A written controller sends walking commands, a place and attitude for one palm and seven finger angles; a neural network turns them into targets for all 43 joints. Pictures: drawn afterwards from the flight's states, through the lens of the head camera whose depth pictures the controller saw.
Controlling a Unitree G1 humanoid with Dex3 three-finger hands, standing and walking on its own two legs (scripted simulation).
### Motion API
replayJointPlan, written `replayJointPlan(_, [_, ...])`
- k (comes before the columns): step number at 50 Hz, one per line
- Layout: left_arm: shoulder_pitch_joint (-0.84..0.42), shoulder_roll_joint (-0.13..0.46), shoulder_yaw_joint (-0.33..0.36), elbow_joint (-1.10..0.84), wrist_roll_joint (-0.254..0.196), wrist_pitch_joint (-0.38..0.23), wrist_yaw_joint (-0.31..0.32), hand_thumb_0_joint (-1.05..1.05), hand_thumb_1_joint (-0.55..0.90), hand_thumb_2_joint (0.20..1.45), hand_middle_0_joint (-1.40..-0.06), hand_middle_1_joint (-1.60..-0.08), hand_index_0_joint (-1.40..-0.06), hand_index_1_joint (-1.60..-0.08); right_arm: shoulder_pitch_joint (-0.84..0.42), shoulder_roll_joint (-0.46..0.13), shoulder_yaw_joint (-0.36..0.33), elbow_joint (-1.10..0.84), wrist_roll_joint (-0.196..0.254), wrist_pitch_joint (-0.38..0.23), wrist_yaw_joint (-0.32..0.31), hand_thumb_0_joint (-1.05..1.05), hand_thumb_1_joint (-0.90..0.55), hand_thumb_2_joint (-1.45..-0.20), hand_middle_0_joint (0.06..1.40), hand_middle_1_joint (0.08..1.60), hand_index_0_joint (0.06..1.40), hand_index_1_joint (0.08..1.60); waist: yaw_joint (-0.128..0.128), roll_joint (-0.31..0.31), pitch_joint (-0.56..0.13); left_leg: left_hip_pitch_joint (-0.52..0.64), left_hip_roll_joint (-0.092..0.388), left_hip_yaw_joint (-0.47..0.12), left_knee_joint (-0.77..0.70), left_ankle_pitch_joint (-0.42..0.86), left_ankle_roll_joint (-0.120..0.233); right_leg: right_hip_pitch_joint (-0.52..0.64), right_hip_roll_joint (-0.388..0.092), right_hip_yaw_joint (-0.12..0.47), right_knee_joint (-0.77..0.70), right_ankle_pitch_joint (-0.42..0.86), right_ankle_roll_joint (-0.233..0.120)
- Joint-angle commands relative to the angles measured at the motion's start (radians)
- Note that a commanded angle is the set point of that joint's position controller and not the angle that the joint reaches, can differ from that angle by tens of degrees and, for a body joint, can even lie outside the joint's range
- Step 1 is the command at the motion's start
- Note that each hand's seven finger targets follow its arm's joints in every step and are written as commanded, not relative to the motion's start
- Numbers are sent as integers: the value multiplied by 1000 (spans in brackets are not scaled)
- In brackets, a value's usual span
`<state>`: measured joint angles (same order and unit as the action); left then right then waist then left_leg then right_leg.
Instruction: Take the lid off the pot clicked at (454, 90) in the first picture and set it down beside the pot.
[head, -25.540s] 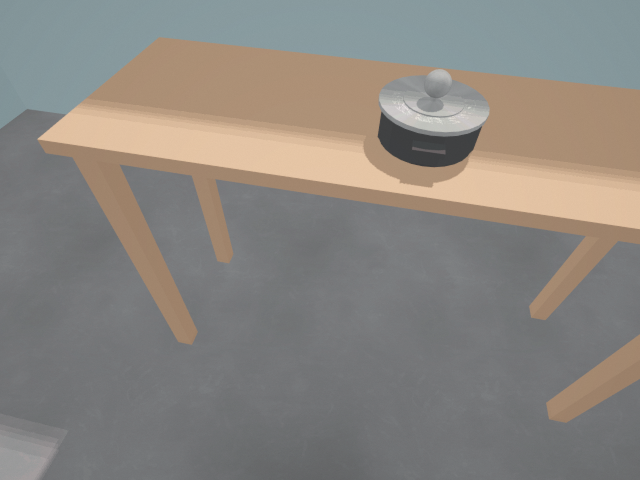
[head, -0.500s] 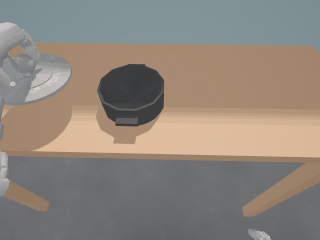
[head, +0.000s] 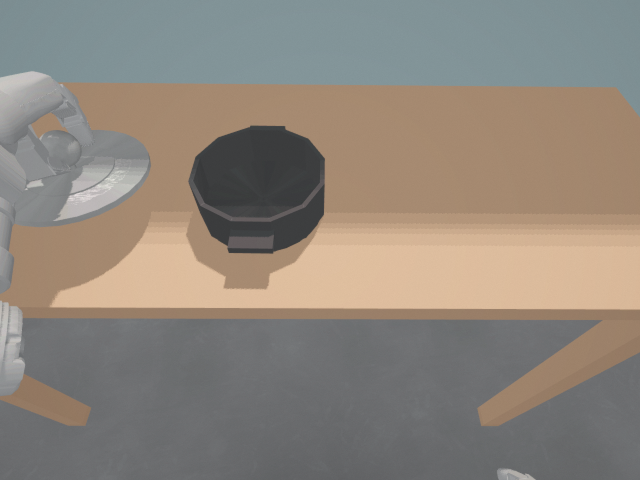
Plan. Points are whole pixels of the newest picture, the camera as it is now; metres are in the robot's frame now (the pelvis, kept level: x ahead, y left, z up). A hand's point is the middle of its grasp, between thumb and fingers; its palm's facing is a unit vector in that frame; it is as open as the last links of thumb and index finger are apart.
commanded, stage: lower the lid onto the table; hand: left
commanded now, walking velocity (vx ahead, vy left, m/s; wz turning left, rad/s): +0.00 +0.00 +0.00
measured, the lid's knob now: (59, 149) +0.47 +0.31 +0.15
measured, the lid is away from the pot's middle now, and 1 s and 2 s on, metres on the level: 0.23 0.23 0.23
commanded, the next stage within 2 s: open the fingers wide in 0.80 s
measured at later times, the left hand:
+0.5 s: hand (57, 176) +0.44 +0.31 +0.14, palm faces -0.40 -0.15 -0.90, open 7.6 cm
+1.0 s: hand (66, 184) +0.44 +0.31 +0.12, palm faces -0.42 -0.11 -0.90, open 7.6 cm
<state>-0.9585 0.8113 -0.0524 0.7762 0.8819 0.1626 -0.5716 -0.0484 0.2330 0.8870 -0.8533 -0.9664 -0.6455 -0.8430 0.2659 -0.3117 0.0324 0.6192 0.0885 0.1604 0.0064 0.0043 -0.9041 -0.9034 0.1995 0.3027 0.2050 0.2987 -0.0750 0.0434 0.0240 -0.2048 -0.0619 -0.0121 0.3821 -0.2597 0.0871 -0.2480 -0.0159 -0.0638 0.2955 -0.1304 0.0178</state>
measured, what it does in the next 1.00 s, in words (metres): stands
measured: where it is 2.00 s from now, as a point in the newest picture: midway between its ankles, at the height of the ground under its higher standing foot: outside the picture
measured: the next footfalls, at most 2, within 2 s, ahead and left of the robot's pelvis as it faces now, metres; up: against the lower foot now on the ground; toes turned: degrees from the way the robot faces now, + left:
none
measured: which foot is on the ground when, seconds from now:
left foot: down 0.00-1.00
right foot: down 0.00-1.00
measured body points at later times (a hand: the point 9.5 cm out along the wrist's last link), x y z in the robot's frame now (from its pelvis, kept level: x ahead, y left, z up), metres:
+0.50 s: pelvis +0.00 +0.01 +0.00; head +0.06 +0.01 +0.45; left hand +0.45 +0.32 +0.19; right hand +0.08 -0.27 -0.12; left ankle -0.05 +0.06 -0.75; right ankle +0.01 -0.14 -0.75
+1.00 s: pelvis +0.00 +0.00 +0.00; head +0.06 +0.01 +0.44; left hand +0.46 +0.31 +0.17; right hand +0.05 -0.27 -0.12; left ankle -0.05 +0.06 -0.75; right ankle +0.01 -0.14 -0.75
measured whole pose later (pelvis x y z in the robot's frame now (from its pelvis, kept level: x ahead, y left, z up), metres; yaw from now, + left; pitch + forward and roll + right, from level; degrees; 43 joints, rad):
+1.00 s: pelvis +0.00 +0.00 +0.00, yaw +0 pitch +7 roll -2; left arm -0.92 0.81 -0.06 0.90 0.90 -0.03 -0.50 -0.02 0.24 0.87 -0.89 -0.98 -0.64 -0.88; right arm 0.30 -0.30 0.02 0.64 0.08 0.20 0.00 0.00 -0.90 -0.90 0.20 0.30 0.21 0.30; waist -0.09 0.03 0.00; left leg -0.28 -0.06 -0.01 0.45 -0.29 0.09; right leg -0.32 -0.01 -0.06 0.34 -0.15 0.02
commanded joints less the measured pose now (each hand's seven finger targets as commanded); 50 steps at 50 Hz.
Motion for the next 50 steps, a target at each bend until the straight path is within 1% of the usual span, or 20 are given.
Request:
replayJointPlan(1, [-514,364,131,-233,16,-24,64,0,626,1058,-988,-1030,-859,-962,13,-162,-63,-111,-11,-37,-10,0,-900,-900,200,300,200,300,9,102,-450,177,29,-89,25,685,-23,185,65,25,46,281,-53])
replayJointPlan(3, [-474,352,119,-170,2,-25,63,0,626,1058,-988,-1030,-859,-962,25,-174,-65,-100,-4,-31,-10,0,-900,-900,200,300,200,300,2,91,-395,147,33,-84,18,659,-32,167,65,15,37,265,-54])
replayJointPlan(8, [-520,340,115,-269,0,-37,71,0,626,1058,-988,-1030,-859,-962,18,-172,-71,-101,-13,-39,-9,0,-900,-900,200,300,200,300,-2,143,-460,230,31,-106,36,750,-42,144,74,18,39,271,-56])
replayJointPlan(10, [-482,385,163,-194,10,-45,73,0,626,1058,-988,-1030,-859,-962,36,-171,-68,-90,-15,-38,-11,0,-900,-900,200,300,200,300,1,58,-438,180,28,-96,37,700,-26,168,73,21,43,285,-50])
replayJointPlan(13, [-496,302,82,-209,-7,-51,68,0,626,1058,-988,-1030,-859,-962,26,-174,-73,-89,-10,-31,-7,0,-900,-900,200,300,200,300,-9,115,-424,182,31,-91,30,701,-38,149,67,15,42,279,-52])
replayJointPlan(14, [-545,368,133,-302,1,-58,77,0,626,1058,-988,-1030,-859,-962,34,-173,-75,-93,-14,-32,-3,0,-900,-900,200,300,200,300,1,133,-480,225,33,-106,30,722,-42,158,70,24,45,269,-51])
replayJointPlan(15, [-519,348,127,-275,6,-61,77,0,626,1058,-988,-1030,-859,-962,22,-168,-74,-98,-18,-38,-5,0,-900,-900,200,300,200,300,0,137,-482,232,29,-108,41,748,-40,148,74,23,48,272,-54])
replayJointPlan(19, [-477,348,122,-142,2,-62,76,0,626,1058,-988,-1030,-859,-962,46,-175,-68,-76,-12,-26,-8,0,-900,-900,200,300,200,300,-10,48,-396,139,29,-87,29,618,-32,149,69,16,41,256,-49])
replayJointPlan(23, [-558,277,55,-228,-3,-71,82,0,626,1058,-988,-1030,-859,-962,24,-170,-74,-77,-16,-36,-11,0,-900,-900,200,300,200,300,-20,168,-445,245,35,-113,45,738,-58,89,78,13,45,239,-57])
replayJointPlan(25, [-528,354,130,-199,8,-81,91,0,626,1058,-988,-1030,-859,-962,35,-171,-71,-73,-21,-40,-11,0,-900,-900,200,300,200,300,-8,114,-470,223,28,-112,46,720,-47,127,80,19,52,256,-55])
replayJointPlan(27, [-504,297,82,-122,2,-86,83,0,626,1058,-988,-1030,-859,-962,37,-167,-66,-67,-16,-37,-13,0,-900,-900,200,300,200,300,-15,74,-416,168,27,-99,39,672,-41,129,73,16,51,265,-51])
replayJointPlan(31, [-526,320,95,-146,8,-99,91,0,626,1058,-988,-1030,-859,-962,40,-170,-71,-67,-17,-33,-11,0,-900,-900,200,300,200,300,-13,96,-445,185,27,-101,45,699,-41,129,73,18,59,274,-52])
replayJointPlan(33, [-469,269,60,-101,1,-101,90,0,626,1058,-988,-1030,-859,-962,44,-170,-72,-68,-17,-33,-9,0,-900,-900,200,300,200,300,-18,98,-430,181,31,-102,52,726,-50,106,74,12,61,269,-54])
replayJointPlan(38, [-437,270,54,-4,-2,-108,88,0,626,1058,-988,-1030,-859,-962,57,-176,-68,-61,-12,-18,-12,0,-900,-900,200,300,200,300,-23,34,-384,93,23,-74,45,588,-30,120,68,12,60,256,-52])
replayJointPlan(39, [-472,314,86,-46,5,-112,93,0,626,1058,-988,-1030,-859,-962,62,-176,-70,-62,-14,-13,-11,0,-900,-900,200,300,200,300,-20,41,-411,101,22,-71,47,578,-24,134,66,18,65,263,-50])
replayJointPlan(43, [-457,265,47,-19,3,-121,95,0,626,1058,-988,-1030,-859,-962,65,-172,-71,-62,-14,-14,-14,0,-900,-900,200,300,200,300,-28,88,-406,132,27,-86,61,643,-37,78,74,11,69,242,-54])
replayJointPlan(45, [-456,244,32,21,6,-124,95,0,626,1058,-988,-1030,-859,-962,72,-167,-67,-56,-14,-9,-16,0,-900,-900,200,300,200,300,-35,53,-380,101,25,-77,60,561,-27,72,73,10,68,220,-51])
replayJointPlan(46, [-449,301,83,-124,14,-198,108,0,608,1052,-974,-1022,-848,-956,77,-165,-67,-67,-17,9,-22,0,-900,-900,200,300,200,300,-12,26,-408,101,42,-65,58,565,-23,72,73,7,62,202,-53])
replayJointPlan(48, [-424,268,63,-116,14,-245,123,0,573,1038,-945,-1008,-826,-945,56,-158,-70,-72,-21,24,-32,0,-900,-900,200,300,200,300,-19,88,-415,132,42,-73,70,622,-28,41,75,12,67,199,-60])
replayJointPlan(50, [-406,345,137,-78,9,-270,125,0,537,1024,-916,-993,-803,-934,58,-165,-71,-63,-20,41,-36,0,-900,-900,200,300,200,300,-15,51,-403,92,40,-67,72,568,-17,52,72,15,70,186,-56])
